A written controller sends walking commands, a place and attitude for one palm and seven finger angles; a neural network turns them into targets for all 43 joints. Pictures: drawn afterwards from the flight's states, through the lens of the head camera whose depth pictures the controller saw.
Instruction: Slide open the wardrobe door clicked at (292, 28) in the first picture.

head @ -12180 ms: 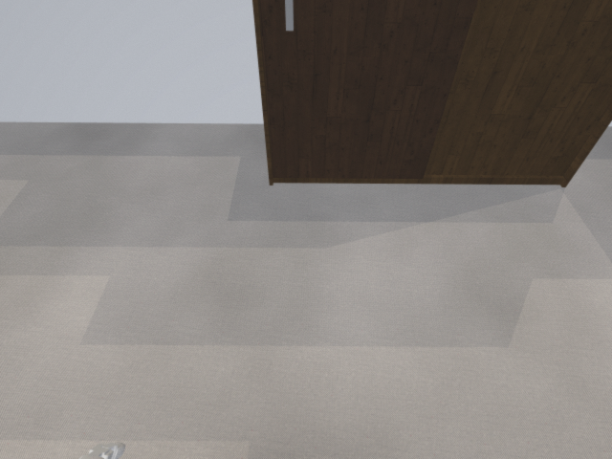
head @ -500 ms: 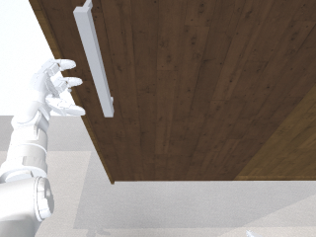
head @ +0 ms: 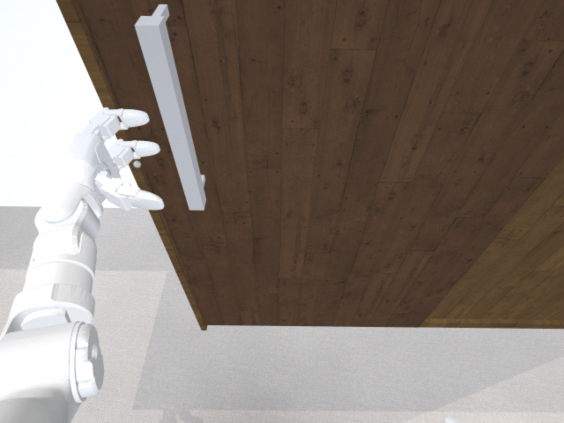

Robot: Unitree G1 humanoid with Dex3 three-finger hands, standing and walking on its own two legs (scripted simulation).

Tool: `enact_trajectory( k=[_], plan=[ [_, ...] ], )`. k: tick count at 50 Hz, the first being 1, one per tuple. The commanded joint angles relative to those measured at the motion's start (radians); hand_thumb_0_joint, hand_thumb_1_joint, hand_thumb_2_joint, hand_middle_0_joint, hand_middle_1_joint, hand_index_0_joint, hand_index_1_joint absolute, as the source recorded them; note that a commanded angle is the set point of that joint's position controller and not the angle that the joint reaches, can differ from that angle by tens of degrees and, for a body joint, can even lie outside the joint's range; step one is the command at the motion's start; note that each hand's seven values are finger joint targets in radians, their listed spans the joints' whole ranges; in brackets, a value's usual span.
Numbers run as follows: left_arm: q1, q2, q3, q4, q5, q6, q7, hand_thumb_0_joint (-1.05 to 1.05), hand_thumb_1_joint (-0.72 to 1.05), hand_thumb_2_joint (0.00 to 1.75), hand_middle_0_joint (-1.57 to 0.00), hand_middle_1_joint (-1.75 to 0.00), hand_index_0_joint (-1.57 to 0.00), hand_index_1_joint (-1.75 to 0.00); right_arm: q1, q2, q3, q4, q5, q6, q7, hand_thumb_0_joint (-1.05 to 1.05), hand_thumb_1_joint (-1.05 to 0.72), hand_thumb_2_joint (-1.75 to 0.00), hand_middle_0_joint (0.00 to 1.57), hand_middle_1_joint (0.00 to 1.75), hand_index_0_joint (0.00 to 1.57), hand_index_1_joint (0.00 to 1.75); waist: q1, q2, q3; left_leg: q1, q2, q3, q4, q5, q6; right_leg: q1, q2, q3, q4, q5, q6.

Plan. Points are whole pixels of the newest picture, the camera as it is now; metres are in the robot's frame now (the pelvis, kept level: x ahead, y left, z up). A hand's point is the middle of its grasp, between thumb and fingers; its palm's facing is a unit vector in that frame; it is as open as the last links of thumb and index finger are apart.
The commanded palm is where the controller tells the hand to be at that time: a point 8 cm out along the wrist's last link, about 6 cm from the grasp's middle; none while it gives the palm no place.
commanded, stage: feel for the door with the fingertips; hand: left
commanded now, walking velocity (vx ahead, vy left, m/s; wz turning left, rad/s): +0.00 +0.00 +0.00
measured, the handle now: (182, 124) +0.50 +0.16 +0.17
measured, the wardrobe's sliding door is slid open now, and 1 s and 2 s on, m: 0.00 0.00 0.00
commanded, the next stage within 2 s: slide the fingers in behind the handle in 0.66 s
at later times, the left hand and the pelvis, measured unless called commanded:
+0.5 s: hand (162, 153) +0.44 +0.18 +0.15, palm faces +0.01 -1.00 -0.01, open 14.0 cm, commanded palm +0.42 +0.24 +0.14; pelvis +0.00 -0.01 +0.00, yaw +0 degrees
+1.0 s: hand (167, 151) +0.46 +0.18 +0.15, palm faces +0.00 -1.00 -0.01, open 13.8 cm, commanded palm +0.42 +0.23 +0.14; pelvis +0.00 -0.01 +0.00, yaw -1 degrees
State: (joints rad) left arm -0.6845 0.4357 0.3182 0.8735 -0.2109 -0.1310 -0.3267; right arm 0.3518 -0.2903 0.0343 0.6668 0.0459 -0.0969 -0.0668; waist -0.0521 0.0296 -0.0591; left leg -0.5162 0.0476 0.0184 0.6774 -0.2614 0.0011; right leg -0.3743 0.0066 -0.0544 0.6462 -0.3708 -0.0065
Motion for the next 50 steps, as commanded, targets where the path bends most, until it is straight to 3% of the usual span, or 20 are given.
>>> enact_trajectory(
  k=[1, 2, 4, 6, 8, 11, 13, 14, 16, 18, 21, 24, 28, 30, 38, 42, 44, 46, 48, 50],
  plan=[
    [-0.442, 0.229, 0.045, -0.217, -0.006, -0.053, 0.036, 0.0, -0.5, 0.3, -0.3, -1.2, -0.3, -1.2, 0.006, -0.144, -0.053, -0.11, 0.0, -0.044, -0.007, 0.0, -0.9, -0.9, 0.2, 0.3, 0.2, 0.3, -0.011, 0.01, -0.282, 0.3, -0.034, -0.038, -0.065, 0.137, 0.043, -0.058, 0.029, 0.022, -0.105, 0.269, -0.014],
    [-0.431, 0.249, 0.063, -0.208, -0.001, -0.05, 0.046, 0.0, -0.5, 0.3, -0.3, -1.2, -0.3, -1.2, -0.001, -0.144, -0.052, -0.112, 0.0, -0.042, -0.006, 0.0, -0.9, -0.9, 0.2, 0.3, 0.2, 0.3, -0.004, 0.003, -0.276, 0.274, -0.035, -0.033, -0.069, 0.128, 0.042, -0.046, 0.025, 0.027, -0.102, 0.275, -0.012],
    [-0.455, 0.218, 0.04, -0.225, 0.003, -0.05, 0.056, 0.0, -0.5, 0.3, -0.3, -1.2, -0.3, -1.2, -0.005, -0.137, -0.052, -0.117, -0.001, -0.041, -0.002, 0.0, -0.9, -0.9, 0.2, 0.3, 0.2, 0.3, -0.01, 0.007, -0.278, 0.279, -0.035, -0.029, -0.07, 0.13, 0.042, -0.046, 0.025, 0.028, -0.101, 0.284, -0.011],
    [-0.438, 0.242, 0.062, -0.289, 0.009, -0.067, 0.071, 0.0, -0.5, 0.3, -0.3, -1.2, -0.3, -1.2, -0.008, -0.137, -0.054, -0.131, -0.003, -0.041, -0.001, 0.0, -0.9, -0.9, 0.2, 0.3, 0.2, 0.3, 0.007, 0.036, -0.342, 0.308, -0.036, -0.025, -0.062, 0.174, 0.041, -0.009, 0.027, 0.03, -0.088, 0.321, -0.014],
    [-0.423, 0.171, 0.014, -0.339, 0.01, -0.069, 0.079, 0.0, -0.5, 0.3, -0.3, -1.2, -0.3, -1.2, -0.021, -0.123, -0.054, -0.136, -0.001, -0.044, 0.005, 0.0, -0.9, -0.9, 0.2, 0.3, 0.2, 0.3, 0.006, 0.083, -0.355, 0.346, -0.035, -0.024, -0.062, 0.201, 0.035, -0.014, 0.028, 0.029, -0.087, 0.344, -0.016],
    [-0.38, 0.228, 0.073, -0.273, 0.005, -0.057, 0.095, 0.0, -0.5, 0.3, -0.3, -1.2, -0.3, -1.2, -0.015, -0.134, -0.054, -0.126, -0.002, -0.038, -0.002, 0.0, -0.9, -0.9, 0.2, 0.3, 0.2, 0.3, 0.007, -0.043, -0.287, 0.277, -0.035, -0.016, -0.071, 0.162, 0.045, 0.006, 0.031, 0.031, -0.103, 0.331, -0.008],
    [-0.441, 0.184, 0.022, -0.241, 0.015, -0.04, 0.093, 0.0, -0.5, 0.3, -0.3, -1.2, -0.3, -1.2, -0.025, -0.128, -0.048, -0.119, 0.002, -0.035, -0.003, 0.0, -0.9, -0.9, 0.2, 0.3, 0.2, 0.3, -0.012, -0.011, -0.228, 0.254, -0.036, -0.011, -0.082, 0.119, 0.044, -0.027, 0.024, 0.035, -0.11, 0.302, -0.006],
    [-0.463, 0.202, 0.029, -0.224, 0.021, -0.038, 0.095, 0.0, -0.5, 0.3, -0.3, -1.2, -0.3, -1.2, -0.019, -0.13, -0.05, -0.112, 0.002, -0.033, -0.006, 0.0, -0.9, -0.9, 0.2, 0.3, 0.2, 0.3, -0.015, -0.026, -0.221, 0.25, -0.035, -0.014, -0.081, 0.109, 0.044, -0.035, 0.024, 0.036, -0.114, 0.289, -0.006],
    [-0.514, 0.228, 0.037, -0.24, 0.029, -0.053, 0.099, 0.0, -0.5, 0.3, -0.3, -1.2, -0.3, -1.2, -0.014, -0.132, -0.05, -0.112, 0.0, -0.033, -0.011, 0.0, -0.9, -0.9, 0.2, 0.3, 0.2, 0.3, -0.017, 0.002, -0.26, 0.271, -0.038, -0.014, -0.075, 0.119, 0.046, -0.028, 0.023, 0.041, -0.111, 0.287, -0.008],
    [-0.54, 0.19, 0.005, -0.233, 0.03, -0.065, 0.096, 0.0, -0.5, 0.3, -0.3, -1.2, -0.3, -1.2, -0.011, -0.126, -0.049, -0.106, 0.0, -0.036, -0.009, 0.0, -0.9, -0.9, 0.2, 0.3, 0.2, 0.3, -0.026, 0.029, -0.287, 0.295, -0.038, -0.017, -0.07, 0.131, 0.042, -0.04, 0.023, 0.041, -0.107, 0.298, -0.009],
    [-0.536, 0.195, 0.018, -0.182, 0.02, -0.085, 0.087, 0.0, -0.5, 0.3, -0.3, -1.2, -0.3, -1.2, 0.01, -0.132, -0.053, -0.096, -0.004, -0.042, -0.01, 0.0, -0.9, -0.9, 0.2, 0.3, 0.2, 0.3, -0.026, -0.019, -0.311, 0.296, -0.038, -0.019, -0.06, 0.152, 0.046, -0.03, 0.028, 0.038, -0.102, 0.318, -0.008],
    [-0.562, 0.214, 0.023, -0.101, 0.028, -0.081, 0.078, 0.0, -0.5, 0.3, -0.3, -1.2, -0.3, -1.2, 0.017, -0.134, -0.051, -0.081, -0.002, -0.037, -0.008, 0.0, -0.9, -0.9, 0.2, 0.3, 0.2, 0.3, -0.031, -0.022, -0.268, 0.248, -0.039, -0.014, -0.062, 0.118, 0.045, -0.047, 0.021, 0.044, -0.103, 0.305, -0.005],
    [-0.587, 0.228, 0.033, -0.111, 0.04, -0.1, 0.081, 0.0, -0.5, 0.3, -0.3, -1.2, -0.3, -1.2, 0.034, -0.136, -0.058, -0.086, -0.006, -0.034, 0.0, 0.0, -0.9, -0.9, 0.2, 0.3, 0.2, 0.3, -0.027, 0.014, -0.327, 0.274, -0.041, -0.015, -0.047, 0.16, 0.045, -0.041, 0.023, 0.045, -0.087, 0.342, -0.007],
    [-0.567, 0.255, 0.058, -0.088, 0.04, -0.102, 0.079, 0.0, -0.5, 0.3, -0.3, -1.2, -0.3, -1.2, 0.044, -0.14, -0.059, -0.085, -0.006, -0.027, 0.001, 0.0, -0.9, -0.9, 0.2, 0.3, 0.2, 0.3, -0.022, -0.019, -0.329, 0.26, -0.039, -0.015, -0.046, 0.171, 0.045, -0.028, 0.025, 0.043, -0.082, 0.36, -0.007],
    [-0.686, 0.205, -0.002, -0.043, 0.055, -0.109, 0.09, 0.0, -0.5, 0.3, -0.3, -1.2, -0.3, -1.2, 0.07, -0.142, -0.062, -0.062, -0.006, -0.023, 0.002, 0.0, -0.9, -0.9, 0.2, 0.3, 0.2, 0.3, -0.064, 0.019, -0.293, 0.263, -0.037, -0.025, -0.038, 0.125, 0.047, -0.11, 0.028, 0.041, -0.09, 0.288, -0.005],
    [-0.636, 0.216, 0.019, -0.06, 0.053, -0.119, 0.089, 0.0, -0.5, 0.3, -0.3, -1.2, -0.3, -1.2, 0.075, -0.143, -0.067, -0.066, -0.009, -0.026, 0.006, 0.0, -0.9, -0.9, 0.2, 0.3, 0.2, 0.3, -0.042, 0.022, -0.355, 0.284, -0.037, -0.03, -0.033, 0.156, 0.045, -0.084, 0.03, 0.036, -0.077, 0.307, -0.01],
    [-0.624, 0.182, -0.002, -0.071, 0.047, -0.118, 0.084, 0.0, -0.5, 0.3, -0.3, -1.2, -0.3, -1.2, 0.069, -0.14, -0.064, -0.073, -0.008, -0.026, 0.011, 0.0, -0.9, -0.9, 0.2, 0.3, 0.2, 0.3, -0.042, 0.019, -0.343, 0.284, -0.036, -0.03, -0.038, 0.144, 0.043, -0.089, 0.032, 0.031, -0.079, 0.293, -0.011],
    [-0.584, 0.202, 0.018, -0.089, 0.04, -0.121, 0.084, 0.0, -0.5, 0.3, -0.3, -1.2, -0.3, -1.2, 0.065, -0.143, -0.063, -0.085, -0.008, -0.025, 0.011, 0.0, -0.9, -0.9, 0.2, 0.3, 0.2, 0.3, -0.03, 0.001, -0.345, 0.273, -0.039, -0.025, -0.037, 0.154, 0.047, -0.064, 0.035, 0.03, -0.077, 0.31, -0.012],
    [-0.546, 0.21, 0.033, -0.108, 0.038, -0.116, 0.085, 0.0, -0.5, 0.3, -0.3, -1.2, -0.3, -1.2, 0.054, -0.14, -0.065, -0.092, -0.006, -0.024, 0.013, 0.0, -0.9, -0.9, 0.2, 0.3, 0.2, 0.3, -0.015, 0.027, -0.346, 0.278, -0.037, -0.023, -0.041, 0.154, 0.043, -0.058, 0.034, 0.033, -0.076, 0.314, -0.014],
    [-0.515, 0.228, 0.054, -0.14, 0.035, -0.112, 0.09, 0.0, -0.5, 0.3, -0.3, -1.2, -0.3, -1.2, 0.044, -0.139, -0.063, -0.105, -0.005, -0.022, 0.013, 0.0, -0.9, -0.9, 0.2, 0.3, 0.2, 0.3, -0.005, -0.003, -0.341, 0.265, -0.037, -0.02, -0.05, 0.147, 0.044, -0.037, 0.035, 0.034, -0.08, 0.316, -0.012]
  ],
)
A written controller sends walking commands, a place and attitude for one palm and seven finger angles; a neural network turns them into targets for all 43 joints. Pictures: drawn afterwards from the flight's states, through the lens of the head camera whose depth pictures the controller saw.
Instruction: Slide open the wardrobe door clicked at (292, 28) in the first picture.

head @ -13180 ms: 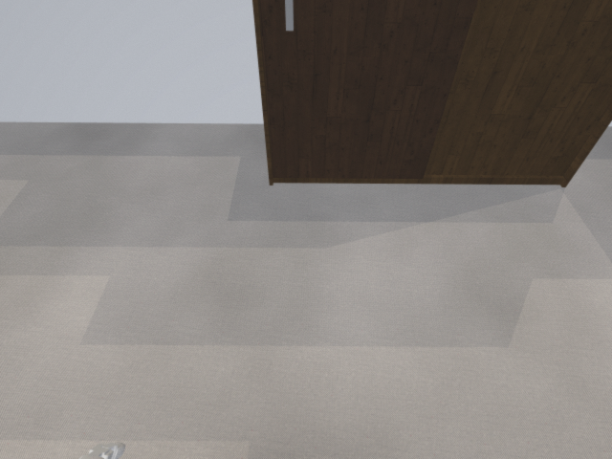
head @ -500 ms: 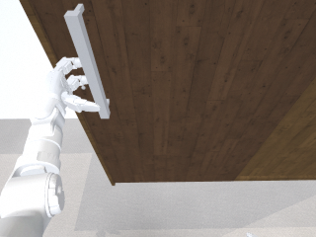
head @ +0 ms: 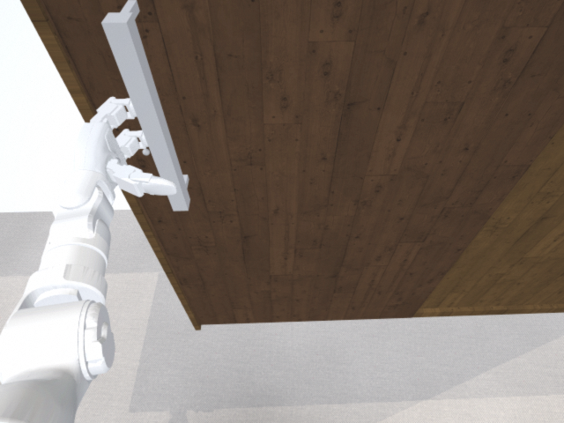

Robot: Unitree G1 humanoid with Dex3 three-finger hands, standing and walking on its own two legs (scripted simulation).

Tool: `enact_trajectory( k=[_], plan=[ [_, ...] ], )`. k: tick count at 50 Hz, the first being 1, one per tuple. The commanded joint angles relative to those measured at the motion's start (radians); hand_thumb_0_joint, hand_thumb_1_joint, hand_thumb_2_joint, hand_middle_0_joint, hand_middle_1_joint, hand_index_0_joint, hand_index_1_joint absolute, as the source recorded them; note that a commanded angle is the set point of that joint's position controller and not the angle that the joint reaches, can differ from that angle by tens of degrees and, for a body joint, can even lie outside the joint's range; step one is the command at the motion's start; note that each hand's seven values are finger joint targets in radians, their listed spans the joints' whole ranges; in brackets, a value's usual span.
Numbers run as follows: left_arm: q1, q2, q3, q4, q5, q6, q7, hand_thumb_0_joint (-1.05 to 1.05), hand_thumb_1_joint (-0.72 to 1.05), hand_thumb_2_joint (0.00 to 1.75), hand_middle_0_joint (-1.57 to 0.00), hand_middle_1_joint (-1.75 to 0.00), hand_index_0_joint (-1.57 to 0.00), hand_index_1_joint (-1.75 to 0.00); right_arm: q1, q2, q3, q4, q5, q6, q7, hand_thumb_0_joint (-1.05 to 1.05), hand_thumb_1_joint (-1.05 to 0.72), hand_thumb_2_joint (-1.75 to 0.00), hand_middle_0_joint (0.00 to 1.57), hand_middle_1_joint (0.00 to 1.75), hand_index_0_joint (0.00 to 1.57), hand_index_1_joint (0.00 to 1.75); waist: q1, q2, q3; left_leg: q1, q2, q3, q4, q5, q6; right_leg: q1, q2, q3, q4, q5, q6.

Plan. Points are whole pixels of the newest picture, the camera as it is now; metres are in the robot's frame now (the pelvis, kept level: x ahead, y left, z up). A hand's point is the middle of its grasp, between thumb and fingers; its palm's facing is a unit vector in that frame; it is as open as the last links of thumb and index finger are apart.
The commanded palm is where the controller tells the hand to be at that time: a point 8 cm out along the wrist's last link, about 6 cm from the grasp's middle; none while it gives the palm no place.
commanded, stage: slide the fingers in behind the handle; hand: left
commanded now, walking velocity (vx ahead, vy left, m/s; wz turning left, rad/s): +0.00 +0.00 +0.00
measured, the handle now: (160, 124) +0.49 +0.17 +0.17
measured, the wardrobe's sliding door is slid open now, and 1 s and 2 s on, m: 0.00 0.00 0.00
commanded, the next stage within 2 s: grip the handle and tug to test in 1.58 s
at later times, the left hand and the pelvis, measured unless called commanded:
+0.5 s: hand (151, 161) +0.43 +0.18 +0.15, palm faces +0.01 -1.00 -0.01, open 14.0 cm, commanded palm +0.40 +0.23 +0.15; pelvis +0.00 +0.00 +0.00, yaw +0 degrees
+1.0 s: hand (174, 157) +0.44 +0.15 +0.15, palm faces +0.02 -1.00 -0.01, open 14.0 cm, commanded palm +0.41 +0.20 +0.15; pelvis +0.01 +0.00 +0.01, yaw -1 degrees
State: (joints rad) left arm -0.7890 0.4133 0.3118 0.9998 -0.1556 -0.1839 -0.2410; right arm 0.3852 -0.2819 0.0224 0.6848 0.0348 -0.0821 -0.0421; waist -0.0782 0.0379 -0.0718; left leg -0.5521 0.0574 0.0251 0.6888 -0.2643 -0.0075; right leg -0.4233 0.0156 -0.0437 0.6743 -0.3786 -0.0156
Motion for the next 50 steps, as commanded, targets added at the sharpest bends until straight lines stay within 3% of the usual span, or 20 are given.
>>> enact_trajectory(
  k=[1, 4, 7, 12, 14, 16, 18, 21, 24, 25, 29, 31, 34, 35, 37, 40, 43, 45, 47, 50],
  plan=[
    [-0.387, 0.267, 0.072, -0.263, -0.022, -0.056, 0.009, 0.0, -0.5, 0.3, -0.3, -1.2, -0.3, -1.2, 0.005, -0.148, -0.049, -0.129, 0.008, -0.035, -0.015, 0.0, -0.9, -0.9, 0.2, 0.3, 0.2, 0.3, 0.02, -0.035, -0.303, 0.281, -0.048, -0.02, -0.059, 0.148, 0.06, 0.023, 0.026, 0.025, -0.112, 0.329, -0.001],
    [-0.386, 0.217, 0.034, -0.342, -0.019, -0.054, 0.014, 0.0, -0.5, 0.3, -0.3, -1.2, -0.3, -1.2, -0.016, -0.137, -0.049, -0.138, 0.011, -0.036, -0.012, 0.0, -0.9, -0.9, 0.2, 0.3, 0.2, 0.3, 0.021, 0.029, -0.302, 0.315, -0.047, -0.019, -0.068, 0.15, 0.053, 0.012, 0.025, 0.026, -0.114, 0.326, -0.003],
    [-0.336, 0.206, 0.042, -0.421, -0.034, -0.049, 0.024, 0.0, -0.5, 0.3, -0.3, -1.2, -0.3, -1.2, -0.033, -0.134, -0.052, -0.148, 0.011, -0.042, -0.013, 0.0, -0.9, -0.9, 0.2, 0.3, 0.2, 0.3, 0.033, 0.011, -0.336, 0.348, -0.045, -0.019, -0.069, 0.183, 0.053, 0.042, 0.028, 0.023, -0.115, 0.357, -0.004],
    [-0.367, 0.125, -0.032, -0.426, -0.031, -0.009, 0.037, 0.0, -0.5, 0.3, -0.3, -1.2, -0.3, -1.2, -0.058, -0.127, -0.045, -0.138, 0.015, -0.047, -0.02, 0.0, -0.9, -0.9, 0.2, 0.3, 0.2, 0.3, 0.009, 0.011, -0.255, 0.344, -0.044, -0.023, -0.085, 0.143, 0.052, 0.002, 0.025, 0.017, -0.134, 0.31, -0.002],
    [-0.393, 0.121, -0.034, -0.415, -0.032, 0.0, 0.047, 0.0, -0.5, 0.3, -0.3, -1.2, -0.3, -1.2, -0.06, -0.128, -0.043, -0.129, 0.014, -0.049, -0.022, 0.0, -0.9, -0.9, 0.2, 0.3, 0.2, 0.3, 0.003, -0.004, -0.244, 0.349, -0.043, -0.029, -0.089, 0.123, 0.05, -0.015, 0.025, 0.017, -0.142, 0.285, -0.001],
    [-0.38, 0.148, -0.007, -0.425, -0.032, -0.006, 0.056, 0.0, -0.5, 0.3, -0.3, -1.2, -0.3, -1.2, -0.057, -0.131, -0.043, -0.129, 0.01, -0.053, -0.024, 0.0, -0.9, -0.9, 0.2, 0.3, 0.2, 0.3, 0.016, -0.023, -0.279, 0.355, -0.047, -0.029, -0.085, 0.142, 0.052, 0.016, 0.024, 0.019, -0.139, 0.301, -0.003],
    [-0.381, 0.124, -0.025, -0.417, -0.029, -0.004, 0.057, 0.0, -0.5, 0.3, -0.3, -1.2, -0.3, -1.2, -0.066, -0.125, -0.041, -0.127, 0.009, -0.054, -0.021, 0.0, -0.9, -0.9, 0.2, 0.3, 0.2, 0.3, 0.014, 0.003, -0.283, 0.359, -0.047, -0.028, -0.086, 0.152, 0.048, 0.013, 0.02, 0.019, -0.136, 0.316, -0.003],
    [-0.367, 0.131, -0.021, -0.401, -0.024, -0.006, 0.058, 0.0, -0.5, 0.3, -0.3, -1.2, -0.3, -1.2, -0.064, -0.126, -0.04, -0.128, 0.009, -0.051, -0.02, 0.0, -0.9, -0.9, 0.2, 0.3, 0.2, 0.3, 0.018, -0.026, -0.281, 0.347, -0.048, -0.027, -0.086, 0.159, 0.049, 0.033, 0.02, 0.016, -0.135, 0.326, -0.004],
    [-0.371, 0.093, -0.042, -0.413, -0.026, -0.005, 0.061, 0.0, -0.5, 0.3, -0.3, -1.2, -0.3, -1.2, -0.074, -0.12, -0.041, -0.134, 0.009, -0.054, -0.014, 0.0, -0.9, -0.9, 0.2, 0.3, 0.2, 0.3, 0.02, -0.002, -0.291, 0.364, -0.048, -0.029, -0.085, 0.171, 0.045, 0.023, 0.02, 0.015, -0.13, 0.337, -0.006],
    [-0.349, 0.117, -0.018, -0.399, -0.025, -0.002, 0.065, 0.0, -0.5, 0.3, -0.3, -1.2, -0.3, -1.2, -0.073, -0.122, -0.042, -0.133, 0.009, -0.051, -0.014, 0.0, -0.9, -0.9, 0.2, 0.3, 0.2, 0.3, 0.03, -0.01, -0.289, 0.355, -0.048, -0.028, -0.085, 0.173, 0.045, 0.033, 0.02, 0.017, -0.131, 0.341, -0.007],
    [-0.411, 0.081, -0.056, -0.393, -0.022, -0.001, 0.074, 0.0, -0.5, 0.3, -0.3, -1.2, -0.3, -1.2, -0.077, -0.119, -0.039, -0.129, 0.01, -0.049, -0.015, 0.0, -0.9, -0.9, 0.2, 0.3, 0.2, 0.3, 0.008, -0.02, -0.242, 0.335, -0.049, -0.03, -0.093, 0.123, 0.047, 0.003, 0.019, 0.016, -0.144, 0.292, -0.003],
    [-0.406, 0.134, -0.009, -0.389, -0.022, -0.011, 0.085, 0.0, -0.5, 0.3, -0.3, -1.2, -0.3, -1.2, -0.07, -0.127, -0.041, -0.127, 0.005, -0.05, -0.02, 0.0, -0.9, -0.9, 0.2, 0.3, 0.2, 0.3, 0.018, -0.042, -0.27, 0.331, -0.05, -0.028, -0.091, 0.129, 0.05, 0.028, 0.02, 0.021, -0.143, 0.297, -0.003],
    [-0.425, 0.093, -0.05, -0.399, -0.011, -0.023, 0.088, 0.0, -0.5, 0.3, -0.3, -1.2, -0.3, -1.2, -0.068, -0.117, -0.04, -0.122, 0.006, -0.054, -0.016, 0.0, -0.9, -0.9, 0.2, 0.3, 0.2, 0.3, 0.015, 0.01, -0.296, 0.358, -0.048, -0.032, -0.09, 0.147, 0.043, 0.018, 0.02, 0.018, -0.133, 0.304, -0.007],
    [-0.444, 0.063, -0.073, -0.396, -0.011, -0.026, 0.089, 0.0, -0.5, 0.3, -0.3, -1.2, -0.3, -1.2, -0.064, -0.116, -0.041, -0.116, 0.005, -0.057, -0.014, 0.0, -0.9, -0.9, 0.2, 0.3, 0.2, 0.3, 0.003, -0.01, -0.287, 0.364, -0.048, -0.034, -0.088, 0.157, 0.044, 0.01, 0.022, 0.015, -0.133, 0.317, -0.005],
    [-0.396, 0.069, -0.056, -0.377, -0.014, -0.028, 0.094, 0.0, -0.5, 0.3, -0.3, -1.2, -0.3, -1.2, -0.056, -0.12, -0.047, -0.114, 0.004, -0.058, -0.011, 0.0, -0.9, -0.9, 0.2, 0.3, 0.2, 0.3, 0.015, -0.031, -0.305, 0.362, -0.047, -0.031, -0.086, 0.171, 0.045, 0.025, 0.024, 0.015, -0.132, 0.331, -0.005],
    [-0.402, 0.06, -0.058, -0.379, -0.009, -0.021, 0.102, 0.0, -0.5, 0.3, -0.3, -1.2, -0.3, -1.2, -0.055, -0.117, -0.048, -0.113, 0.004, -0.057, -0.006, 0.0, -0.9, -0.9, 0.2, 0.3, 0.2, 0.3, 0.02, -0.01, -0.302, 0.354, -0.05, -0.028, -0.087, 0.169, 0.044, 0.027, 0.023, 0.016, -0.13, 0.336, -0.005],
    [-0.366, 0.123, 0.002, -0.37, -0.007, -0.018, 0.117, 0.0, -0.5, 0.3, -0.3, -1.2, -0.3, -1.2, -0.05, -0.121, -0.048, -0.114, 0.0, -0.05, -0.007, 0.0, -0.9, -0.9, 0.2, 0.3, 0.2, 0.3, 0.032, -0.055, -0.302, 0.318, -0.052, -0.017, -0.09, 0.173, 0.05, 0.067, 0.022, 0.024, -0.133, 0.366, -0.001],
    [-0.367, 0.095, -0.024, -0.412, 0.002, -0.023, 0.116, 0.0, -0.5, 0.3, -0.3, -1.2, -0.3, -1.2, -0.052, -0.113, -0.049, -0.121, 0.0, -0.046, -0.003, 0.0, -0.9, -0.9, 0.2, 0.3, 0.2, 0.3, 0.034, -0.015, -0.314, 0.33, -0.054, -0.012, -0.091, 0.195, 0.047, 0.077, 0.021, 0.023, -0.126, 0.391, -0.004],
    [-0.327, 0.067, -0.037, -0.426, -0.003, -0.026, 0.12, 0.0, -0.5, 0.3, -0.3, -1.2, -0.3, -1.2, -0.059, -0.11, -0.052, -0.128, 0.001, -0.048, 0.0, 0.0, -0.9, -0.9, 0.2, 0.3, 0.2, 0.3, 0.037, -0.023, -0.315, 0.341, -0.054, -0.006, -0.085, 0.209, 0.05, 0.08, 0.024, 0.023, -0.128, 0.41, -0.001],
    [-0.309, 0.099, -0.008, -0.439, -0.007, -0.022, 0.119, 0.0, -0.5, 0.3, -0.3, -1.2, -0.3, -1.2, -0.057, -0.113, -0.055, -0.125, 0.002, -0.044, -0.001, 0.0, -0.9, -0.9, 0.2, 0.3, 0.2, 0.3, 0.043, -0.056, -0.308, 0.32, -0.055, -0.001, -0.092, 0.196, 0.051, 0.106, 0.023, 0.029, -0.135, 0.42, 0.0]
  ],
)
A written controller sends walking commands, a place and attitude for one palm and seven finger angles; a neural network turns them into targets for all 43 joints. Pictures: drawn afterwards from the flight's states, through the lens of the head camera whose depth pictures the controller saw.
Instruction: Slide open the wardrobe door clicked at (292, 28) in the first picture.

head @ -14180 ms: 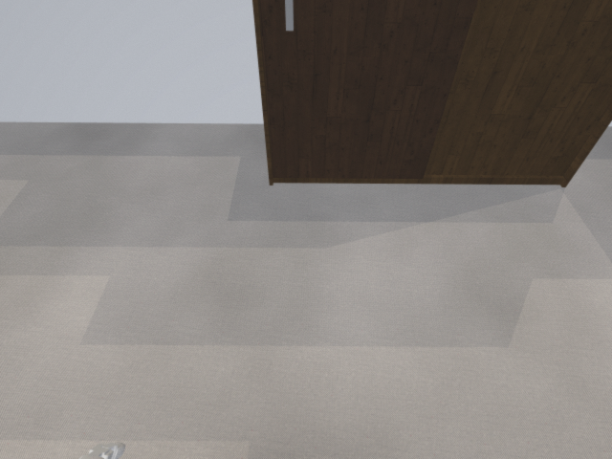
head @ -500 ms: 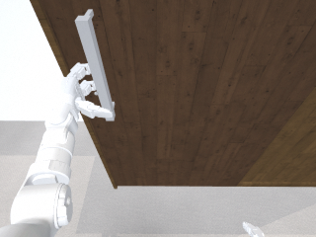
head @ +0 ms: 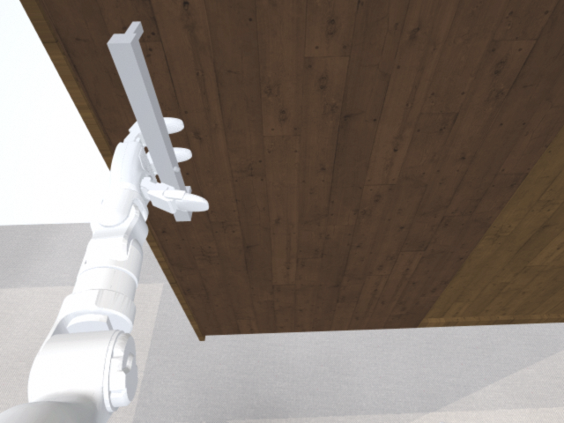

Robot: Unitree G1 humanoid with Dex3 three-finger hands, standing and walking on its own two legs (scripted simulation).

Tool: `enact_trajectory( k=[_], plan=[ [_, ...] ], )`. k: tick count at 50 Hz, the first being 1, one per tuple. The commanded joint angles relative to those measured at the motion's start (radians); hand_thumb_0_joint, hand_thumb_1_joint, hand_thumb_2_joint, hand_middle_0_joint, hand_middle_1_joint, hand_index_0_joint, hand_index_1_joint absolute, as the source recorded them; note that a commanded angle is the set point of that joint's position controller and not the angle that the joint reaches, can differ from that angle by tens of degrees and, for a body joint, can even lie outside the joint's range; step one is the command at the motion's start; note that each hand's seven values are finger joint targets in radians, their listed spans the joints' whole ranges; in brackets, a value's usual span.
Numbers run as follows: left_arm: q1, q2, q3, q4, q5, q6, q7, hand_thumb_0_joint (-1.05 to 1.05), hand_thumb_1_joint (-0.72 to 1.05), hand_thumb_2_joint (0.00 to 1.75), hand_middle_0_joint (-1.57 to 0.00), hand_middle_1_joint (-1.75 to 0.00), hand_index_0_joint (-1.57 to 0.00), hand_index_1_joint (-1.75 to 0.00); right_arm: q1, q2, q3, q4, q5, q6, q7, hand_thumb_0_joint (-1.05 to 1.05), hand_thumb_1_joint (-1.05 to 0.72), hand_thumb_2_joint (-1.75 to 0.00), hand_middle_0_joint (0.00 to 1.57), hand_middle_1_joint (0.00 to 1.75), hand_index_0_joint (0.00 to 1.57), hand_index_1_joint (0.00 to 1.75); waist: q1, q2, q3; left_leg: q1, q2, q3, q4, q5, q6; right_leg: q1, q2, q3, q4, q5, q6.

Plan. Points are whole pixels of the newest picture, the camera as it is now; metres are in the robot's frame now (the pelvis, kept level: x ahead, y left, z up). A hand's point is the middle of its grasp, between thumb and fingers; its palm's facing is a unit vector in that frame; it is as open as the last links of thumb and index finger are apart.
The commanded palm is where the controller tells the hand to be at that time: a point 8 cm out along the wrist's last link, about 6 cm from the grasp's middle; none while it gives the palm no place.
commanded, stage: slide the fingers in behind the handle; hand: left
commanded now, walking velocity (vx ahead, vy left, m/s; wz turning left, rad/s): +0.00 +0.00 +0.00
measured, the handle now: (163, 137) +0.49 +0.18 +0.16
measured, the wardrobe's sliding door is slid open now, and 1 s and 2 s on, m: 0.00 0.00 0.00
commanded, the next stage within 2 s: grip the handle and tug to test in 0.58 s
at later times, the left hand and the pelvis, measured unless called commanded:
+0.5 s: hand (176, 172) +0.43 +0.15 +0.14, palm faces +0.04 -1.00 -0.02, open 14.1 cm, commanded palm +0.41 +0.20 +0.14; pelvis +0.00 +0.00 +0.00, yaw +1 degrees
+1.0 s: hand (175, 171) +0.43 +0.15 +0.14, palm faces +0.03 -1.00 -0.01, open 11.6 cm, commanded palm +0.41 +0.21 +0.14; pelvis +0.00 +0.00 +0.00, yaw +1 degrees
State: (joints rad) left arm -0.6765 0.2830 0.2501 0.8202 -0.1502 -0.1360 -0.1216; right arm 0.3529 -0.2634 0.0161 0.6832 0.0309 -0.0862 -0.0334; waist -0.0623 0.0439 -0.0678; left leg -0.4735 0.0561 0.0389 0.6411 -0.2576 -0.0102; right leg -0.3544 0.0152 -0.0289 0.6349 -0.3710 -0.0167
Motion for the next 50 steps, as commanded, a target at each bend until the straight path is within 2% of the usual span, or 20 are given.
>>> enact_trajectory(
  k=[1, 4, 6, 8, 12, 13, 14, 16, 18, 22, 31, 34, 37, 39, 41, 43, 44, 46, 49, 50],
  plan=[
    [-0.418, 0.198, 0.022, -0.261, -0.013, -0.068, -0.004, 0.0, -0.5, 0.3, -0.3, -1.2, -0.3, -1.2, -0.031, -0.131, -0.045, -0.13, 0.007, -0.039, -0.011, 0.0, -0.9, -0.9, 0.2, 0.3, 0.2, 0.3, 0.02, -0.057, -0.291, 0.238, -0.055, -0.01, -0.047, 0.184, 0.058, 0.032, 0.023, 0.013, -0.101, 0.408, 0.004],
    [-0.453, 0.192, 0.011, -0.245, -0.016, -0.049, -0.006, 0.0, -0.5, 0.3, -0.3, -1.2, -0.3, -1.2, -0.036, -0.13, -0.043, -0.119, 0.011, -0.034, -0.016, 0.0, -0.9, -0.9, 0.2, 0.3, 0.2, 0.3, 0.005, -0.057, -0.251, 0.231, -0.053, -0.014, -0.052, 0.154, 0.057, 0.003, 0.022, 0.014, -0.113, 0.375, 0.005],
    [-0.486, 0.183, -0.004, -0.265, -0.016, -0.051, -0.005, 0.0, -0.5, 0.3, -0.3, -1.2, -0.3, -1.2, -0.037, -0.13, -0.045, -0.119, 0.011, -0.035, -0.02, 0.0, -0.9, -0.9, 0.2, 0.3, 0.2, 0.3, -0.003, -0.057, -0.266, 0.247, -0.055, -0.014, -0.047, 0.152, 0.06, 0.003, 0.021, 0.017, -0.117, 0.371, 0.007],
    [-0.503, 0.168, -0.015, -0.273, -0.014, -0.056, -0.002, 0.0, -0.5, 0.3, -0.3, -1.2, -0.3, -1.2, -0.039, -0.126, -0.045, -0.113, 0.01, -0.039, -0.02, 0.0, -0.9, -0.9, 0.2, 0.3, 0.2, 0.3, -0.002, -0.016, -0.295, 0.278, -0.054, -0.021, -0.045, 0.162, 0.055, -0.013, 0.021, 0.014, -0.112, 0.364, 0.003],
    [-0.519, 0.157, -0.031, -0.236, -0.01, -0.066, 0.006, 0.0, -0.5, 0.3, -0.3, -1.2, -0.3, -1.2, -0.038, -0.127, -0.042, -0.103, 0.008, -0.043, -0.021, 0.0, -0.9, -0.9, 0.2, 0.3, 0.2, 0.3, -0.012, -0.044, -0.276, 0.271, -0.054, -0.027, -0.044, 0.159, 0.056, -0.025, 0.021, 0.012, -0.112, 0.358, 0.003],
    [-0.525, 0.16, -0.028, -0.244, -0.008, -0.069, 0.006, 0.0, -0.5, 0.3, -0.3, -1.2, -0.3, -1.2, -0.036, -0.127, -0.043, -0.102, 0.009, -0.043, -0.019, 0.0, -0.9, -0.9, 0.2, 0.3, 0.2, 0.3, -0.007, -0.029, -0.291, 0.278, -0.054, -0.029, -0.043, 0.165, 0.053, -0.025, 0.021, 0.009, -0.105, 0.361, 0.001],
    [-0.533, 0.126, -0.057, -0.243, -0.008, -0.067, 0.003, 0.0, -0.5, 0.3, -0.3, -1.2, -0.3, -1.2, -0.04, -0.124, -0.042, -0.106, 0.009, -0.045, -0.017, 0.0, -0.9, -0.9, 0.2, 0.3, 0.2, 0.3, -0.013, -0.018, -0.296, 0.294, -0.053, -0.03, -0.041, 0.168, 0.053, -0.037, 0.022, 0.007, -0.105, 0.36, 0.001],
    [-0.516, 0.157, -0.03, -0.239, -0.007, -0.072, 0.008, 0.0, -0.5, 0.3, -0.3, -1.2, -0.3, -1.2, -0.03, -0.13, -0.044, -0.104, 0.006, -0.044, -0.017, 0.0, -0.9, -0.9, 0.2, 0.3, 0.2, 0.3, -0.004, -0.039, -0.316, 0.297, -0.054, -0.034, -0.036, 0.196, 0.054, -0.018, 0.024, 0.004, -0.099, 0.38, -0.001],
    [-0.544, 0.13, -0.053, -0.237, -0.008, -0.071, 0.007, 0.0, -0.5, 0.3, -0.3, -1.2, -0.3, -1.2, -0.039, -0.125, -0.043, -0.104, 0.009, -0.044, -0.014, 0.0, -0.9, -0.9, 0.2, 0.3, 0.2, 0.3, -0.015, -0.027, -0.302, 0.299, -0.052, -0.034, -0.037, 0.184, 0.052, -0.036, 0.022, 0.004, -0.101, 0.373, 0.001],
    [-0.521, 0.113, -0.063, -0.258, -0.01, -0.079, 0.01, 0.0, -0.5, 0.3, -0.3, -1.2, -0.3, -1.2, -0.041, -0.126, -0.044, -0.108, 0.007, -0.048, -0.008, 0.0, -0.9, -0.9, 0.2, 0.3, 0.2, 0.3, -0.006, -0.03, -0.324, 0.316, -0.052, -0.041, -0.034, 0.211, 0.05, -0.029, 0.025, -0.001, -0.093, 0.389, -0.002],
    [-0.485, 0.193, 0.01, -0.251, -0.018, -0.076, 0.003, 0.0, -0.5, 0.3, -0.3, -1.2, -0.3, -1.2, -0.044, -0.132, -0.04, -0.114, 0.005, -0.044, -0.014, 0.0, -0.9, -0.9, 0.2, 0.3, 0.2, 0.3, 0.013, -0.056, -0.309, 0.272, -0.056, -0.03, -0.042, 0.197, 0.055, 0.016, 0.023, 0.007, -0.099, 0.399, -0.001],
    [-0.471, 0.179, 0.002, -0.253, -0.02, -0.067, -0.005, 0.0, -0.5, 0.3, -0.3, -1.2, -0.3, -1.2, -0.05, -0.125, -0.039, -0.118, 0.007, -0.039, -0.014, 0.0, -0.9, -0.9, 0.2, 0.3, 0.2, 0.3, 0.012, -0.051, -0.294, 0.262, -0.056, -0.024, -0.045, 0.193, 0.054, 0.018, 0.022, 0.01, -0.103, 0.407, 0.001],
    [-0.469, 0.153, -0.02, -0.245, -0.016, -0.06, -0.004, 0.0, -0.36, 0.36, -0.32, -1.22, -0.32, -1.22, -0.05, -0.124, -0.04, -0.118, 0.01, -0.039, -0.014, 0.0, -0.9, -0.9, 0.2, 0.3, 0.2, 0.3, 0.007, -0.031, -0.283, 0.274, -0.053, -0.03, -0.047, 0.184, 0.052, -0.006, 0.024, 0.003, -0.104, 0.376, -0.002],
    [-0.487, 0.16, -0.013, -0.235, -0.02, -0.054, -0.001, 0.0, -0.27, 0.4, -0.32, -1.23, -0.32, -1.23, -0.045, -0.127, -0.042, -0.112, 0.008, -0.038, -0.015, 0.0, -0.9, -0.9, 0.2, 0.3, 0.2, 0.3, 0.002, -0.053, -0.276, 0.268, -0.053, -0.03, -0.049, 0.171, 0.052, -0.012, 0.024, 0.006, -0.112, 0.366, 0.001],
    [-0.466, 0.186, 0.005, -0.264, -0.013, -0.059, 0.006, 0.0, -0.17, 0.44, -0.33, -1.25, -0.33, -1.25, -0.041, -0.131, -0.043, -0.118, 0.006, -0.037, -0.014, 0.0, -0.9, -0.9, 0.2, 0.3, 0.2, 0.3, 0.017, -0.023, -0.316, 0.282, -0.054, -0.03, -0.047, 0.199, 0.051, 0.012, 0.023, 0.004, -0.102, 0.383, -0.003],
    [-0.483, 0.134, -0.037, -0.273, -0.008, -0.06, 0.009, 0.0, -0.08, 0.48, -0.35, -1.26, -0.35, -1.26, -0.044, -0.123, -0.042, -0.116, 0.008, -0.038, -0.009, 0.0, -0.9, -0.9, 0.2, 0.3, 0.2, 0.3, 0.003, -0.012, -0.297, 0.297, -0.051, -0.035, -0.045, 0.202, 0.049, -0.017, 0.025, -0.001, -0.101, 0.376, -0.004],
    [-0.473, 0.133, -0.031, -0.267, -0.011, -0.059, 0.011, 0.0, -0.03, 0.5, -0.35, -1.27, -0.35, -1.27, -0.041, -0.125, -0.045, -0.116, 0.007, -0.04, -0.008, 0.0, -0.9, -0.9, 0.2, 0.3, 0.2, 0.3, 0.005, -0.036, -0.303, 0.299, -0.051, -0.036, -0.044, 0.198, 0.049, -0.019, 0.027, -0.002, -0.103, 0.371, -0.003],
    [-0.454, 0.168, -0.003, -0.243, -0.012, -0.056, 0.015, 0.0, 0.06, 0.54, -0.36, -1.28, -0.36, -1.28, -0.039, -0.132, -0.044, -0.116, 0.005, -0.037, -0.011, 0.0, -0.9, -0.9, 0.2, 0.3, 0.2, 0.3, 0.009, -0.065, -0.292, 0.273, -0.052, -0.032, -0.046, 0.187, 0.054, -0.003, 0.027, 0.002, -0.108, 0.368, -0.001],
    [-0.475, 0.141, -0.029, -0.241, -0.01, -0.053, 0.008, 0.0, 0.2, 0.6, -0.38, -1.3, -0.38, -1.3, -0.046, -0.125, -0.043, -0.114, 0.009, -0.036, -0.012, 0.0, -0.9, -0.9, 0.2, 0.3, 0.2, 0.3, 0.004, -0.031, -0.277, 0.275, -0.052, -0.028, -0.048, 0.174, 0.051, -0.018, 0.025, 0.003, -0.11, 0.359, -0.002],
    [-0.492, 0.164, -0.017, -0.238, -0.008, -0.053, 0.008, 0.0, 0.25, 0.62, -0.38, -1.31, -0.38, -1.31, -0.044, -0.128, -0.042, -0.111, 0.009, -0.034, -0.014, 0.0, -0.9, -0.9, 0.2, 0.3, 0.2, 0.3, 0.002, -0.031, -0.271, 0.27, -0.051, -0.031, -0.05, 0.164, 0.05, -0.022, 0.024, 0.004, -0.111, 0.346, -0.003]
  ],
)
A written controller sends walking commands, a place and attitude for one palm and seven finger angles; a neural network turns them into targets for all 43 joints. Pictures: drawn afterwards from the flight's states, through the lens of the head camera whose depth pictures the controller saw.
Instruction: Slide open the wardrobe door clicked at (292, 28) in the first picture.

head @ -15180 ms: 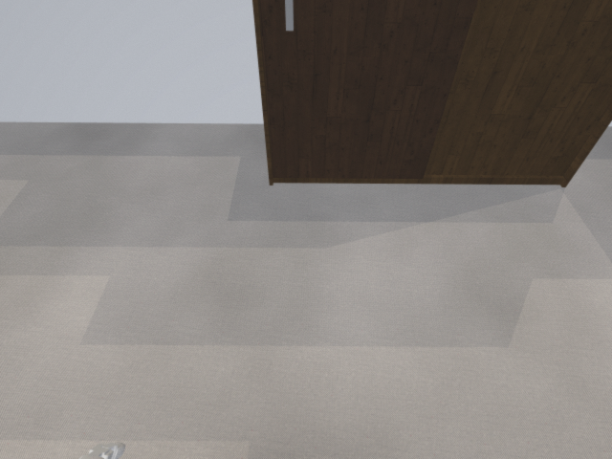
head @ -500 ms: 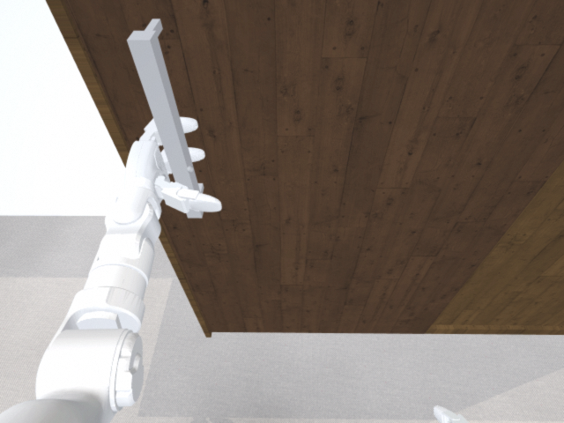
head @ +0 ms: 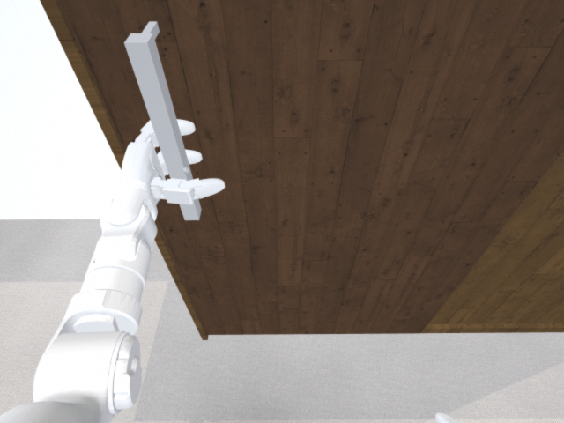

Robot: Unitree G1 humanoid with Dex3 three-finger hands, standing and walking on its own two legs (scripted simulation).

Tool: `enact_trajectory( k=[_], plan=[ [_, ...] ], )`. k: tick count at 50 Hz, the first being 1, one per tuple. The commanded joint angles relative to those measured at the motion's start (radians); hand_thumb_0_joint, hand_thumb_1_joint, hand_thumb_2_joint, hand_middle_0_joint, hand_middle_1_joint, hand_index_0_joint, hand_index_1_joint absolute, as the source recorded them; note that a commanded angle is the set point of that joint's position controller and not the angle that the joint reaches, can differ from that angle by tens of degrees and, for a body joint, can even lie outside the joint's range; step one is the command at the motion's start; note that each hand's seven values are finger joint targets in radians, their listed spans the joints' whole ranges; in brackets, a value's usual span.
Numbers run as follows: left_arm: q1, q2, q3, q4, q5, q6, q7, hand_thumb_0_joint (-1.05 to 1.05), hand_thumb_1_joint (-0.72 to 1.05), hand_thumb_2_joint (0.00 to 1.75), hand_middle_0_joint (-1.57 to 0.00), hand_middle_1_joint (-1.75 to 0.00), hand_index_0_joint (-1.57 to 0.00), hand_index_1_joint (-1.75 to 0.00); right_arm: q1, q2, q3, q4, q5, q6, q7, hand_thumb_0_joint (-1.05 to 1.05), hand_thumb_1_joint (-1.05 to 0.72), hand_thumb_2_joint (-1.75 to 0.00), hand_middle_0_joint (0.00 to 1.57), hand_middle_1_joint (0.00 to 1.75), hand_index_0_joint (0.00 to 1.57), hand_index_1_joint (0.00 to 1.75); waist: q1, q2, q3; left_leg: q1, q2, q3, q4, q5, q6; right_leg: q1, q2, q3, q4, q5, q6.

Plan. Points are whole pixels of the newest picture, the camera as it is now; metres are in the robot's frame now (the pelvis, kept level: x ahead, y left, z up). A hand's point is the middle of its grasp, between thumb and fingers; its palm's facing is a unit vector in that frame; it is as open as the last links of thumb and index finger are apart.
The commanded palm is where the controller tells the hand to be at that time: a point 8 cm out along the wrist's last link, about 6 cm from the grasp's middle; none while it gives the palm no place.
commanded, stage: grip the handle and tug to test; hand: left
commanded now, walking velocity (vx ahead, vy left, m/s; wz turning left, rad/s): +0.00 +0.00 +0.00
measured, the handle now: (175, 136) +0.49 +0.17 +0.16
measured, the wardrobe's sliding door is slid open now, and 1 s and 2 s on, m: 0.00 0.00 0.03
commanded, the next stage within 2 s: tug the door sideways, standing still in 1.10 s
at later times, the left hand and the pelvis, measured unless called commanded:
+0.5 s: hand (184, 169) +0.43 +0.15 +0.14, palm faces +0.00 -1.00 +0.00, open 5.9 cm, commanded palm +0.41 +0.21 +0.14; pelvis +0.00 +0.00 +0.00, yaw +0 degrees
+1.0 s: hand (186, 170) +0.43 +0.15 +0.14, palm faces +0.01 -1.00 +0.01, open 5.9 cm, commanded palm +0.38 +0.20 +0.14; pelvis +0.01 +0.00 +0.00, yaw -1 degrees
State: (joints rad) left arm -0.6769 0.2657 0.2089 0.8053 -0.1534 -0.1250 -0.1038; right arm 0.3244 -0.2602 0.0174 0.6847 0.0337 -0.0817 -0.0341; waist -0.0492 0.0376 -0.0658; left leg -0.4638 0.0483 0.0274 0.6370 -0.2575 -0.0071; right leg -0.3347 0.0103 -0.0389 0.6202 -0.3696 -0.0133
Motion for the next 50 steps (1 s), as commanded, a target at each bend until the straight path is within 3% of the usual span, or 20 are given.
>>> enact_trajectory(
  k=[1, 2, 5, 6, 7, 11, 13, 14, 17, 20, 23, 25, 28, 35, 36, 38, 39, 41, 46, 50],
  plan=[
    [-0.501, 0.177, 0.017, -0.223, -0.003, -0.067, -0.008, 0.0, 0.29, 0.64, -0.38, -1.31, -0.38, -1.31, -0.01, -0.133, -0.044, -0.113, 0.005, -0.038, -0.015, 0.0, -0.9, -0.9, 0.2, 0.3, 0.2, 0.3, -0.015, -0.041, -0.276, 0.261, -0.045, -0.021, -0.046, 0.166, 0.05, -0.037, 0.03, 0.011, -0.097, 0.34, -0.006],
    [-0.511, 0.161, 0.007, -0.234, -0.003, -0.069, -0.008, 0.0, 0.34, 0.66, -0.39, -1.32, -0.39, -1.32, -0.015, -0.129, -0.045, -0.115, 0.005, -0.041, -0.013, 0.0, -0.9, -0.9, 0.2, 0.3, 0.2, 0.3, -0.015, -0.008, -0.294, 0.278, -0.044, -0.023, -0.045, 0.174, 0.047, -0.046, 0.029, 0.011, -0.093, 0.344, -0.007],
    [-0.504, 0.133, -0.008, -0.226, -0.007, -0.068, -0.007, 0.0, 0.48, 0.72, -0.41, -1.34, -0.41, -1.34, -0.013, -0.127, -0.046, -0.113, 0.004, -0.045, -0.011, 0.0, -0.9, -0.9, 0.2, 0.3, 0.2, 0.3, -0.016, -0.017, -0.295, 0.29, -0.042, -0.025, -0.041, 0.175, 0.045, -0.058, 0.032, 0.009, -0.094, 0.342, -0.006],
    [-0.496, 0.155, 0.004, -0.218, -0.006, -0.072, -0.004, 0.0, 0.53, 0.74, -0.41, -1.35, -0.41, -1.35, -0.006, -0.132, -0.045, -0.111, 0.005, -0.045, -0.012, 0.0, -0.9, -0.9, 0.2, 0.3, 0.2, 0.3, -0.015, -0.034, -0.293, 0.281, -0.041, -0.028, -0.042, 0.174, 0.047, -0.048, 0.032, 0.007, -0.096, 0.335, -0.007],
    [-0.51, 0.139, -0.01, -0.218, -0.006, -0.073, -0.004, 0.0, 0.57, 0.76, -0.42, -1.35, -0.42, -1.35, -0.012, -0.129, -0.044, -0.109, 0.005, -0.047, -0.01, 0.0, -0.9, -0.9, 0.2, 0.3, 0.2, 0.3, -0.021, -0.027, -0.285, 0.28, -0.041, -0.028, -0.045, 0.164, 0.046, -0.06, 0.032, 0.008, -0.095, 0.33, -0.006],
    [-0.481, 0.188, 0.033, -0.229, -0.005, -0.077, -0.005, 0.0, 0.76, 0.84, -0.44, -1.38, -0.44, -1.38, -0.003, -0.136, -0.046, -0.112, 0.002, -0.045, -0.009, 0.0, -0.9, -0.9, 0.2, 0.3, 0.2, 0.3, -0.007, -0.03, -0.318, 0.277, -0.044, -0.019, -0.037, 0.197, 0.05, -0.024, 0.031, 0.014, -0.09, 0.375, -0.006],
    [-0.485, 0.204, 0.049, -0.217, -0.011, -0.074, -0.013, 0.0, 0.85, 0.88, -0.44, -1.39, -0.44, -1.39, -0.006, -0.134, -0.045, -0.11, 0.003, -0.042, -0.011, 0.0, -0.9, -0.9, 0.2, 0.3, 0.2, 0.3, -0.009, -0.061, -0.3, 0.251, -0.046, -0.017, -0.04, 0.187, 0.051, -0.014, 0.029, 0.018, -0.092, 0.386, -0.003],
    [-0.471, 0.201, 0.047, -0.216, -0.011, -0.073, -0.019, 0.0, 0.9, 0.9, -0.45, -1.4, -0.45, -1.4, -0.01, -0.132, -0.044, -0.114, 0.004, -0.041, -0.011, 0.0, -0.9, -0.9, 0.2, 0.3, 0.2, 0.3, -0.002, -0.042, -0.297, 0.249, -0.046, -0.015, -0.043, 0.184, 0.049, -0.011, 0.028, 0.019, -0.091, 0.384, -0.005],
    [-0.467, 0.192, 0.04, -0.222, -0.012, -0.071, -0.021, 0.0, 0.9, 0.9, -0.45, -1.4, -0.45, -1.4, -0.015, -0.131, -0.043, -0.121, 0.005, -0.041, -0.011, 0.0, -0.9, -0.9, 0.2, 0.3, 0.2, 0.3, -0.002, -0.02, -0.291, 0.254, -0.046, -0.016, -0.043, 0.173, 0.049, -0.023, 0.029, 0.017, -0.094, 0.362, -0.005],
    [-0.465, 0.218, 0.061, -0.19, -0.01, -0.063, -0.02, 0.0, 0.9, 0.9, -0.45, -1.4, -0.45, -1.4, -0.011, -0.133, -0.042, -0.115, 0.004, -0.035, -0.016, 0.0, -0.9, -0.9, 0.2, 0.3, 0.2, 0.3, -0.005, -0.068, -0.263, 0.223, -0.045, -0.012, -0.048, 0.153, 0.052, -0.019, 0.027, 0.021, -0.102, 0.354, -0.002],
    [-0.48, 0.243, 0.08, -0.211, -0.008, -0.066, -0.02, 0.0, 0.9, 0.9, -0.45, -1.4, -0.45, -1.4, -0.008, -0.132, -0.041, -0.116, 0.003, -0.032, -0.017, 0.0, -0.9, -0.9, 0.2, 0.3, 0.2, 0.3, 0.0, -0.035, -0.292, 0.239, -0.047, -0.015, -0.044, 0.181, 0.051, -0.006, 0.026, 0.021, -0.092, 0.38, -0.005],
    [-0.47, 0.197, 0.045, -0.231, -0.011, -0.067, -0.025, 0.0, 0.9, 0.9, -0.45, -1.4, -0.45, -1.4, -0.014, -0.127, -0.043, -0.124, 0.004, -0.032, -0.014, 0.0, -0.9, -0.9, 0.2, 0.3, 0.2, 0.3, -0.003, -0.03, -0.304, 0.256, -0.046, -0.013, -0.044, 0.182, 0.049, -0.012, 0.028, 0.018, -0.094, 0.375, -0.004],
    [-0.487, 0.195, 0.038, -0.225, -0.01, -0.067, -0.018, 0.0, 0.9, 0.9, -0.45, -1.4, -0.45, -1.4, -0.011, -0.13, -0.042, -0.121, 0.005, -0.033, -0.014, 0.0, -0.9, -0.9, 0.2, 0.3, 0.2, 0.3, -0.011, -0.046, -0.279, 0.249, -0.044, -0.017, -0.045, 0.17, 0.051, -0.026, 0.03, 0.017, -0.097, 0.362, -0.003],
    [-0.472, 0.183, 0.031, -0.231, -0.004, -0.065, -0.012, 0.0, 0.9, 0.9, -0.45, -1.4, -0.45, -1.4, -0.012, -0.129, -0.044, -0.121, 0.005, -0.034, -0.012, 0.0, -0.9, -0.9, 0.2, 0.3, 0.2, 0.3, -0.007, -0.023, -0.3, 0.268, -0.042, -0.02, -0.044, 0.176, 0.047, -0.032, 0.03, 0.013, -0.096, 0.349, -0.006],
    [-0.449, 0.179, 0.031, -0.232, -0.007, -0.067, -0.011, 0.0, 0.9, 0.9, -0.45, -1.4, -0.45, -1.4, -0.006, -0.131, -0.045, -0.124, 0.002, -0.035, -0.013, 0.0, -0.9, -0.9, 0.2, 0.3, 0.2, 0.3, -0.002, -0.049, -0.303, 0.264, -0.044, -0.019, -0.044, 0.186, 0.05, -0.018, 0.033, 0.011, -0.095, 0.36, -0.006],
    [-0.417, 0.189, 0.043, -0.234, -0.008, -0.062, -0.012, 0.0, 0.9, 0.9, -0.45, -1.4, -0.45, -1.4, -0.017, -0.13, -0.044, -0.128, 0.005, -0.034, -0.011, 0.0, -0.9, -0.9, 0.2, 0.3, 0.2, 0.3, 0.005, -0.042, -0.286, 0.255, -0.042, -0.016, -0.049, 0.177, 0.049, -0.018, 0.031, 0.013, -0.097, 0.36, -0.006],
    [-0.424, 0.162, 0.015, -0.254, -0.008, -0.061, -0.017, 0.0, 0.9, 0.9, -0.45, -1.4, -0.45, -1.4, -0.022, -0.127, -0.043, -0.133, 0.006, -0.035, -0.009, 0.0, -0.9, -0.9, 0.2, 0.3, 0.2, 0.3, 0.002, -0.032, -0.29, 0.257, -0.044, -0.014, -0.049, 0.18, 0.049, -0.014, 0.031, 0.015, -0.096, 0.368, -0.006],
    [-0.38, 0.192, 0.048, -0.249, -0.012, -0.056, -0.017, 0.0, 0.9, 0.9, -0.45, -1.4, -0.45, -1.4, -0.017, -0.132, -0.046, -0.135, 0.004, -0.033, -0.01, 0.0, -0.9, -0.9, 0.2, 0.3, 0.2, 0.3, 0.013, -0.058, -0.299, 0.252, -0.045, -0.008, -0.047, 0.192, 0.053, 0.009, 0.032, 0.016, -0.098, 0.386, -0.004],
    [-0.279, 0.196, 0.071, -0.326, -0.024, -0.04, -0.029, 0.0, 0.9, 0.9, -0.45, -1.4, -0.45, -1.4, -0.034, -0.128, -0.048, -0.159, 0.005, -0.028, -0.008, 0.0, -0.9, -0.9, 0.2, 0.3, 0.2, 0.3, 0.041, -0.049, -0.323, 0.259, -0.046, 0.003, -0.051, 0.251, 0.052, 0.066, 0.03, 0.016, -0.09, 0.462, -0.007],
    [-0.184, 0.158, 0.051, -0.427, -0.032, -0.016, -0.029, 0.0, 0.9, 0.9, -0.45, -1.4, -0.45, -1.4, -0.054, -0.119, -0.048, -0.178, 0.008, -0.032, 0.003, 0.0, -0.9, -0.9, 0.2, 0.3, 0.2, 0.3, 0.057, -0.027, -0.326, 0.28, -0.044, 0.009, -0.054, 0.299, 0.049, 0.084, 0.032, 0.012, -0.084, 0.511, -0.008]
  ],
)
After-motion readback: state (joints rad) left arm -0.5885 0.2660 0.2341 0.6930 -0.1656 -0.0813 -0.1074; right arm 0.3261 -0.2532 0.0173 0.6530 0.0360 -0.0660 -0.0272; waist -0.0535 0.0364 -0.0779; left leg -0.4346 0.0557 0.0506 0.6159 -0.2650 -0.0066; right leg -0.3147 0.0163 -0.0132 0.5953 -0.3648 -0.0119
